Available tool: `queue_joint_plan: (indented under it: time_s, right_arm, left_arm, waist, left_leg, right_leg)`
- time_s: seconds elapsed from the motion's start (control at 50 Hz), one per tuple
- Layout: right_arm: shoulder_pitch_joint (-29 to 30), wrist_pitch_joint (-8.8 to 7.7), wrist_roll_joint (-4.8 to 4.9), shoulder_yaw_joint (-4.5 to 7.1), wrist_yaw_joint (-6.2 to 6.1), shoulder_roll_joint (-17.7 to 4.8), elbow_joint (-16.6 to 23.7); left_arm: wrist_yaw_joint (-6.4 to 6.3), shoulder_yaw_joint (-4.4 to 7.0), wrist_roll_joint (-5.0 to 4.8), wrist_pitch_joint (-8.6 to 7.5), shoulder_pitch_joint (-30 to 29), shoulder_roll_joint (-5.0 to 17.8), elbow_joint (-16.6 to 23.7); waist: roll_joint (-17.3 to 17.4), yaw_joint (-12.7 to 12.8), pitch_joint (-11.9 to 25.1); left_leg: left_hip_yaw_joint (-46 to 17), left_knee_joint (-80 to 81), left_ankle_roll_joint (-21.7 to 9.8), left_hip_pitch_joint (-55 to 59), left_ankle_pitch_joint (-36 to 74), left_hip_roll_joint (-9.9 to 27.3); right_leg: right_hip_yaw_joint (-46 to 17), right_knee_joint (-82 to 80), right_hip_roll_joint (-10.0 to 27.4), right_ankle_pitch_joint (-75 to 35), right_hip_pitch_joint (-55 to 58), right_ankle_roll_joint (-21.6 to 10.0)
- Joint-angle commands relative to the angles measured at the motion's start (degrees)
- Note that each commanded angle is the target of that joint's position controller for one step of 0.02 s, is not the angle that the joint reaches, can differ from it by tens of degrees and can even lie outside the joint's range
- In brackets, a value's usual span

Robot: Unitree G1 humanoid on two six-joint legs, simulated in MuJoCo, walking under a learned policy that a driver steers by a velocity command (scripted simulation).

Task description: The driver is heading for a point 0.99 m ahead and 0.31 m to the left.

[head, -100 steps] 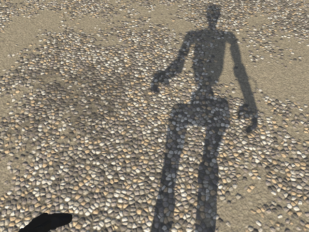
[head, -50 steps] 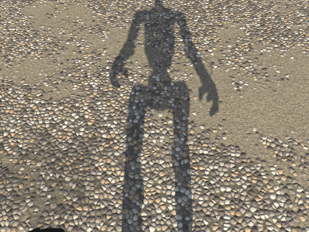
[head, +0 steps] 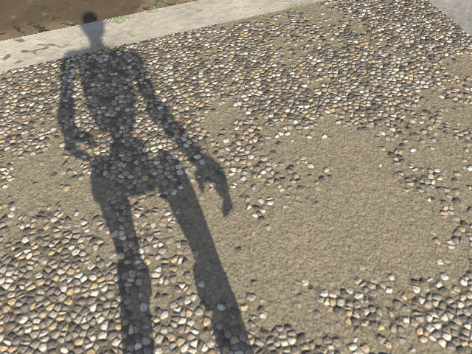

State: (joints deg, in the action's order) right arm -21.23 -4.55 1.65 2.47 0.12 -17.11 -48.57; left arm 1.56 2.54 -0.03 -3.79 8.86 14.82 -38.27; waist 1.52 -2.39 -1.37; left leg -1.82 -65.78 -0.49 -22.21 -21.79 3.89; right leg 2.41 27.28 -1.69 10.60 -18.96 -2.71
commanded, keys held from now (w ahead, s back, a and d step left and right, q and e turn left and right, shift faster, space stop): w+q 0.84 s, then w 0.16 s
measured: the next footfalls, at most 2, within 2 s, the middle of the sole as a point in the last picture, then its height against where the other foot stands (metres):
left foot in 0.40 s outside the picture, level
right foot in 0.86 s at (223, 277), level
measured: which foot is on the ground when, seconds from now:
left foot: up 0.00-0.38, down 0.40-0.88, up 0.90-1.00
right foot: down 0.00-0.40, up 0.42-0.84, down 0.86-1.00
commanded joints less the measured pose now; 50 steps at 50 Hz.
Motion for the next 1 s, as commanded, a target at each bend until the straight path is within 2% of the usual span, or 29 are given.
queue_joint_plan:
  time_s: [0.02,0.08,0.18,0.24,0.3,0.34,0.36,0.38,0.4,0.42,0.44,0.46,0.48,0.5,0.52,0.56,0.6,0.7,0.74,0.8,0.84,0.86,0.88,0.9,0.92,0.94,0.96,0.98,1.0]
  right_arm:
    - [1.6,-0.15,-0.07,1.49,0.12,-4.7,4.5]
    - [2.9,1.51,-0.21,1.29,-0.13,-2.7,5.2]
    - [11.7,0.99,-0.57,0.70,1.12,-1.8,8.0]
    - [17.4,0.91,-0.51,0.20,2.19,-1.2,10.6]
    - [20.5,1.02,-0.56,0.46,3.27,-2.1,13.4]
    - [18.8,1.30,-0.61,1.31,3.69,-3.8,14.4]
    - [14.7,1.56,-0.63,2.24,3.67,-5.3,13.9]
    - [6.4,1.72,-0.49,3.79,3.23,-7.8,12.1]
    - [-3.1,2.25,-0.30,5.73,2.17,-12.3,10.2]
    - [-2.5,2.07,0.28,6.63,1.78,-18.2,10.4]
    - [-4.7,1.56,-0.08,5.19,1.75,-13.3,11.9]
    - [-2.7,1.10,-0.83,4.41,1.71,-10.8,11.6]
    - [0.9,0.83,-0.76,4.15,1.58,-9.9,12.0]
    - [4.7,0.85,-0.90,3.66,1.45,-8.3,12.8]
    - [7.0,0.78,-1.67,3.14,1.20,-7.0,13.9]
    - [8.5,0.70,-1.58,3.11,0.89,-6.8,14.4]
    - [7.5,0.58,-1.26,3.43,0.23,-8.0,13.8]
    - [3.5,1.42,-0.61,3.95,-0.93,-9.4,12.1]
    - [1.5,1.71,-0.30,4.08,-0.96,-9.6,11.1]
    - [0.7,2.20,-0.18,4.01,-1.18,-8.8,10.7]
    - [2.0,2.56,-0.35,3.87,-1.21,-8.0,11.1]
    - [2.0,2.45,-0.73,3.01,-1.09,-5.6,11.3]
    - [0.6,2.26,-1.68,1.60,-0.98,-1.9,11.9]
    - [-8.5,1.67,0.38,0.74,-0.85,0.7,12.7]
    - [-6.8,1.59,0.93,1.75,-1.18,-5.6,11.0]
    - [0.6,1.69,0.38,2.56,-1.19,-8.4,11.9]
    - [4.5,1.72,-0.48,2.48,-1.35,-7.8,12.8]
    - [6.8,1.42,-1.19,2.45,-1.15,-7.0,13.6]
    - [6.6,1.24,-1.03,2.36,-0.73,-5.8,13.8]
  left_arm:
    - [-0.16,1.97,0.67,-1.18,4.1,5.5,0.5]
    - [-0.29,2.52,0.69,-2.65,3.7,6.3,-1.6]
    - [-1.16,2.89,0.56,-2.87,4.5,8.2,-3.9]
    - [-1.58,3.33,-0.10,-2.26,7.8,9.7,-5.9]
    - [-1.91,3.80,-0.83,-0.74,9.4,10.9,-7.3]
    - [-2.44,4.21,-0.88,0.36,9.0,12.6,-7.2]
    - [-2.79,4.35,-0.81,0.97,8.7,13.3,-7.1]
    - [-3.17,4.19,-0.86,1.47,7.9,13.3,-6.7]
    - [-3.59,3.40,-0.13,1.24,8.7,11.8,-5.8]
    - [-2.27,0.44,1.64,-0.36,15.5,2.9,-3.1]
    - [-1.28,1.00,-0.07,-2.71,9.9,7.5,-3.0]
    - [-0.72,1.78,-2.31,-3.91,3.8,10.2,-0.9]
    - [-0.94,1.33,-1.96,-4.57,2.0,9.3,-0.1]
    - [-1.36,1.55,-0.53,-4.63,1.6,9.2,-0.5]
    - [-1.49,1.95,0.10,-4.05,2.7,9.7,-0.7]
    - [-1.53,1.98,0.70,-2.65,4.4,8.8,-0.9]
    - [-1.77,1.51,1.10,-1.75,2.6,7.2,-0.3]
    - [-1.15,0.36,0.54,-2.09,-8.4,5.0,2.2]
    - [-0.74,0.64,-0.16,-2.48,-10.8,6.0,3.0]
    - [-0.19,1.62,-0.45,-3.20,-10.7,8.3,3.2]
    - [-0.29,2.54,-0.54,-3.76,-5.5,9.4,1.9]
    - [-0.61,3.35,0.08,-4.05,0.2,11.0,0.7]
    - [-0.98,4.01,0.99,-4.16,8.6,13.8,-0.2]
    - [-0.51,5.34,1.13,-3.30,13.6,18.5,-3.2]
    - [-0.07,4.22,-0.42,-3.14,12.6,12.7,-2.7]
    - [-0.23,3.26,-0.45,-2.88,10.1,9.5,-2.2]
    - [-0.24,2.68,0.29,-2.53,7.2,8.5,-1.9]
    - [-0.29,2.25,0.52,-2.30,5.7,7.4,-2.3]
    - [-0.48,1.85,0.89,-2.36,5.2,6.6,-2.6]
  waist:
    - [-7.9,2.5,2.9]
    - [-5.9,1.2,0.0]
    - [-4.1,3.5,-2.7]
    - [-2.7,5.8,-4.3]
    - [-2.9,6.1,-4.4]
    - [-5.0,4.2,-1.3]
    - [-6.1,1.7,1.9]
    - [-5.6,-3.0,6.3]
    - [-1.0,-7.1,11.9]
    - [14.4,-0.1,17.6]
    - [7.5,-4.5,24.8]
    - [4.9,-5.3,16.4]
    - [0.0,-3.0,10.8]
    - [-2.1,-0.5,6.9]
    - [-0.6,1.7,5.8]
    - [0.2,3.5,4.6]
    - [0.1,3.5,3.0]
    - [2.4,-1.0,1.2]
    - [3.0,-1.8,1.1]
    - [4.4,-0.9,1.5]
    - [6.0,2.3,2.6]
    - [5.2,5.0,6.5]
    - [-1.6,7.7,14.4]
    - [-21.8,3.8,19.7]
    - [-14.2,5.9,15.0]
    - [-9.0,7.5,7.7]
    - [-5.1,6.6,4.4]
    - [-5.0,5.9,1.5]
    - [-6.6,4.4,1.1]
  left_leg:
    - [-3.0,-0.9,0.0,-15.3,6.3,4.7]
    - [-4.3,2.7,1.4,-16.4,10.5,4.3]
    - [-1.7,20.8,0.7,-15.1,26.9,2.4]
    - [0.0,27.2,-0.8,-16.0,28.4,1.9]
    - [2.1,30.5,-2.8,-18.1,22.3,0.7]
    - [5.8,30.5,-4.8,-12.8,15.9,-2.7]
    - [7.5,30.2,-6.1,-6.9,12.9,-5.1]
    - [8.1,32.7,-8.0,4.9,14.3,-7.6]
    - [-1.0,34.0,-11.0,22.8,15.6,-3.4]
    - [-33.6,38.2,-22.3,43.6,5.8,11.9]
    - [-46.7,46.7,-23.7,47.3,-0.8,14.9]
    - [-38.3,48.3,-20.3,42.0,2.5,13.4]
    - [-31.7,48.5,-18.5,33.4,7.6,11.1]
    - [-26.5,49.1,-17.4,25.1,14.3,9.1]
    - [-23.2,50.3,-17.1,19.2,19.8,7.5]
    - [-20.1,52.3,-17.5,13.3,24.5,6.0]
    - [-16.2,53.1,-17.2,8.7,27.5,4.5]
    - [-12.6,51.9,-12.6,4.9,19.0,0.2]
    - [-15.3,50.3,-12.0,6.8,16.1,1.4]
    - [-20.9,45.2,-11.0,12.2,13.8,3.4]
    - [-22.4,40.6,-9.5,12.7,15.4,2.7]
    - [-19.8,33.8,-7.6,11.3,17.7,0.2]
    - [-14.5,17.8,-5.4,5.0,9.0,-3.4]
    - [-7.9,-0.3,-1.4,-15.2,-12.2,-10.7]
    - [-9.9,-6.8,-0.7,-22.2,-10.3,-6.6]
    - [-8.9,-7.8,-0.7,-23.5,-5.0,-4.9]
    - [-7.0,-6.5,-0.6,-21.9,-1.4,-3.2]
    - [-6.9,-3.5,-0.6,-21.1,1.2,-1.9]
    - [-6.4,-1.0,-0.7,-18.3,2.9,-0.4]
  right_leg:
    - [-15.4,-16.7,15.1,-5.4,14.2,-10.1]
    - [-8.8,-19.9,15.4,-11.9,9.9,-10.4]
    - [1.0,-21.6,13.4,-15.1,10.1,-7.7]
    - [3.1,-21.3,15.4,-15.8,15.4,-7.0]
    - [4.8,-16.9,17.4,-23.0,23.4,-5.6]
    - [6.6,-9.5,17.4,-41.6,26.1,-4.2]
    - [7.5,-2.4,16.9,-50.5,26.3,-3.4]
    - [9.0,9.0,15.1,-52.7,22.5,-1.9]
    - [9.0,25.7,12.8,-39.0,9.6,0.4]
    - [5.2,47.3,0.7,17.0,-17.4,4.3]
    - [-7.8,53.3,-0.6,23.0,-23.7,3.5]
    - [-8.6,52.5,2.3,17.9,-28.0,2.2]
    - [-8.1,47.7,4.8,13.0,-26.9,1.6]
    - [-7.7,42.5,6.5,10.5,-23.7,2.0]
    - [-8.1,40.0,7.7,8.8,-19.2,2.4]
    - [-7.3,35.8,8.0,7.6,-16.0,4.0]
    - [-6.0,29.9,7.4,3.9,-15.4,6.0]
    - [-5.0,8.6,3.1,-15.0,-9.6,7.3]
    - [-6.0,5.1,2.2,-15.8,-8.3,6.9]
    - [-7.7,1.3,1.9,-10.6,-7.0,5.1]
    - [-6.5,-1.3,1.6,-7.3,-0.2,2.9]
    - [-7.2,-1.8,3.8,-7.0,8.7,0.8]
    - [-17.1,-1.3,13.7,-3.4,22.8,-2.9]
    - [-45.3,-7.5,25.0,10.6,38.7,-13.3]
    - [-49.3,-11.2,24.6,25.1,36.2,-12.4]
    - [-40.2,-11.7,21.7,22.2,29.6,-9.8]
    - [-33.2,-12.1,19.1,14.6,23.3,-8.5]
    - [-28.5,-13.0,17.2,8.0,18.7,-8.8]
    - [-24.7,-14.0,15.4,3.4,15.7,-8.3]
